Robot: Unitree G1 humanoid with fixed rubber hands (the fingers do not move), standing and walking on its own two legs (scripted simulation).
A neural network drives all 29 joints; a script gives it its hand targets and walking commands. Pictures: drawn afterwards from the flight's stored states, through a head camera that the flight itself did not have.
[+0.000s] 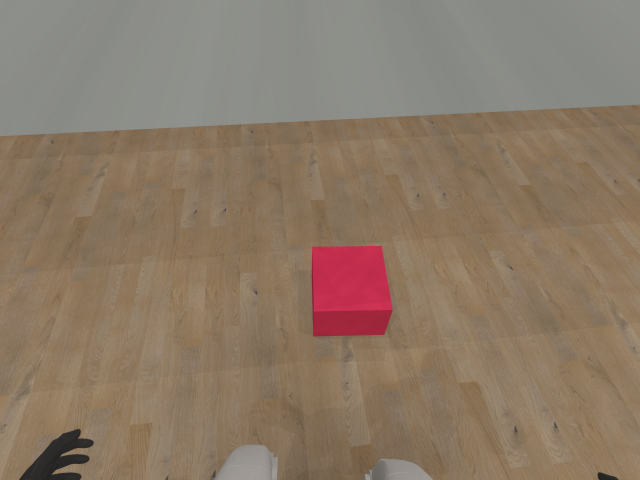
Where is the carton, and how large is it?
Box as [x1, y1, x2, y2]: [312, 246, 392, 335]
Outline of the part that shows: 312,247 313,335 383,334 392,308 381,246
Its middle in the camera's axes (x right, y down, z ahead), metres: +0.09 +0.19 +1.33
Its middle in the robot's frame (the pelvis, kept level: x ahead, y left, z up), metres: +0.76 -0.10 -0.66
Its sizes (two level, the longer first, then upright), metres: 0.253 0.244 0.173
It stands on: the floor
